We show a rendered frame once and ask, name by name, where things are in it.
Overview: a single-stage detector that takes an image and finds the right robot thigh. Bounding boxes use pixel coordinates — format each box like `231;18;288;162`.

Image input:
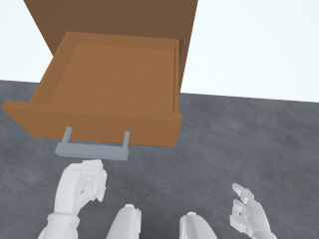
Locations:
179;214;217;239

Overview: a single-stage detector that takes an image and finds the cabinet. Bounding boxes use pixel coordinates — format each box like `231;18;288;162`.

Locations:
23;0;198;147

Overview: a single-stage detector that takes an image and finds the drawer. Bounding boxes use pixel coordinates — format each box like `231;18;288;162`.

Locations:
1;31;182;147

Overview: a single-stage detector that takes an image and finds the left robot forearm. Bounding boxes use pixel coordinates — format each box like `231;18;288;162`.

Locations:
38;212;80;239

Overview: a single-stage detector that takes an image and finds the left robot hand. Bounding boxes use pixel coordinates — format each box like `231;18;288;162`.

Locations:
54;159;107;216

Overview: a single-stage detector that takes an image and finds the handle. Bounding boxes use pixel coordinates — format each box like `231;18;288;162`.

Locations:
55;126;130;161

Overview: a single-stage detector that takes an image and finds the right robot hand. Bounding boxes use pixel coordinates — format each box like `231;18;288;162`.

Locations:
229;183;271;238

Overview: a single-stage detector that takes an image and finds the robot thigh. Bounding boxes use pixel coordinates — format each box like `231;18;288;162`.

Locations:
179;214;217;239
106;207;142;239

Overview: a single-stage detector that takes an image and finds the left robot thigh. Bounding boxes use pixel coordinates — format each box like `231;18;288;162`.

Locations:
106;207;142;239

